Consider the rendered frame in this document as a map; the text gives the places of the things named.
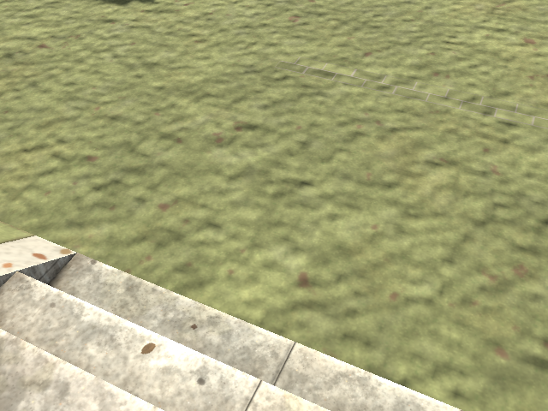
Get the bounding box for stairs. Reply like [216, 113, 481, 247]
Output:
[0, 253, 463, 411]

